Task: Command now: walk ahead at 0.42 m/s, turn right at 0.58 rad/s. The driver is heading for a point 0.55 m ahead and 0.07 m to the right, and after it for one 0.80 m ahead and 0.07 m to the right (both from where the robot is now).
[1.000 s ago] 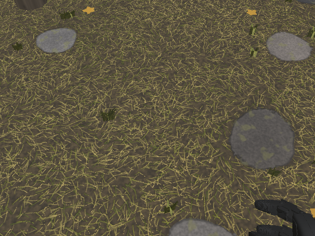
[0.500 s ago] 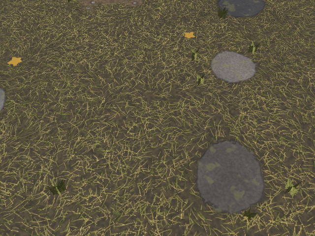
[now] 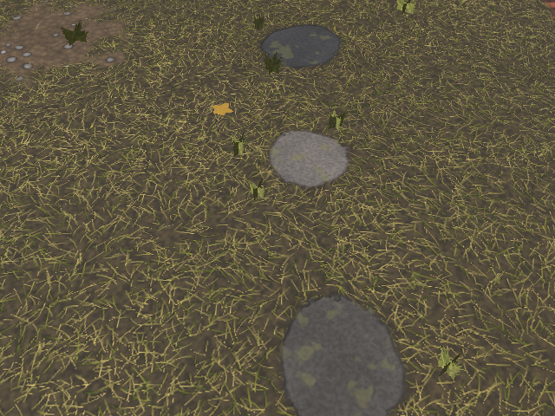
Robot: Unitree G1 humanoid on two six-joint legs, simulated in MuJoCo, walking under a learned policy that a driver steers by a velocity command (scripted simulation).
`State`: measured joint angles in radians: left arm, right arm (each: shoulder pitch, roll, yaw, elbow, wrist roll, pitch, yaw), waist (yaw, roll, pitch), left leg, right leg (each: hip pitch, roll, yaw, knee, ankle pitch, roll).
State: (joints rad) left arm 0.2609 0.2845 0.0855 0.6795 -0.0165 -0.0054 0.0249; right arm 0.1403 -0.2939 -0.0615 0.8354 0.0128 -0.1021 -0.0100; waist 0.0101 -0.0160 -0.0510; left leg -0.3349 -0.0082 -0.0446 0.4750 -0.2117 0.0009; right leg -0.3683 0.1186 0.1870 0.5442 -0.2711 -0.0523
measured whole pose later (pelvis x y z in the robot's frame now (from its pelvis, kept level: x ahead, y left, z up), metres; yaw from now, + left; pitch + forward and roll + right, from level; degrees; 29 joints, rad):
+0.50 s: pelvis +0.21 -0.05 -0.02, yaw -18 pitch +3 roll +0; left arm 0.04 0.27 0.06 0.54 -0.03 -0.03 -0.06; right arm 0.42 -0.29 -0.06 0.90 0.01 -0.05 -0.02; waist -0.08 -0.02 0.05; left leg 0.05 0.13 0.23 0.60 -0.48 -0.05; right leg -0.54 0.03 -0.07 0.61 -0.11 -0.11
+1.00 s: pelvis +0.50 -0.12 -0.02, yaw -18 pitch +3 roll -2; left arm 0.32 0.30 0.07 0.78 -0.01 -0.06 0.00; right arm 0.13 -0.27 -0.03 0.69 0.02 -0.08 0.06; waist 0.05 0.03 0.01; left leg -0.56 0.03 0.02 0.56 -0.04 0.08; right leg 0.08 0.05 -0.06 0.34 -0.45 -0.02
